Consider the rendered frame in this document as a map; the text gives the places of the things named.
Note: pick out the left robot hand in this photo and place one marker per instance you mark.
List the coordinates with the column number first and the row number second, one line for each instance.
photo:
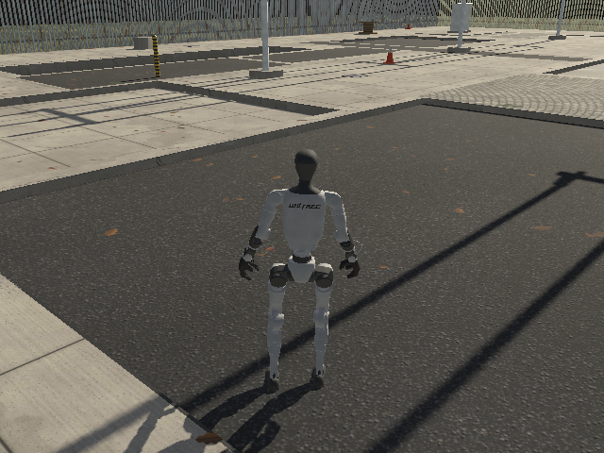
column 243, row 265

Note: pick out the robot left upper arm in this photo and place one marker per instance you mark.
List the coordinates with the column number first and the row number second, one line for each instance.
column 269, row 210

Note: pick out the right robot forearm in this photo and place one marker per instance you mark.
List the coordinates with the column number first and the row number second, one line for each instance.
column 349, row 249

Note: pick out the left robot forearm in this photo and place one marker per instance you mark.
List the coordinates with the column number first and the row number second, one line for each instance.
column 252, row 246

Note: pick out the right robot hand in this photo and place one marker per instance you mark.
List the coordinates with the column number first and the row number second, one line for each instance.
column 348, row 265

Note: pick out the right robot foot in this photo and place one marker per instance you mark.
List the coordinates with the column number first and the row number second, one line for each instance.
column 318, row 380

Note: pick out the robot right upper arm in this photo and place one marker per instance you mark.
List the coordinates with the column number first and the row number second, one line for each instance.
column 334, row 201

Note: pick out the robot left shin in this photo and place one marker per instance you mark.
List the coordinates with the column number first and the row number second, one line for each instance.
column 274, row 345

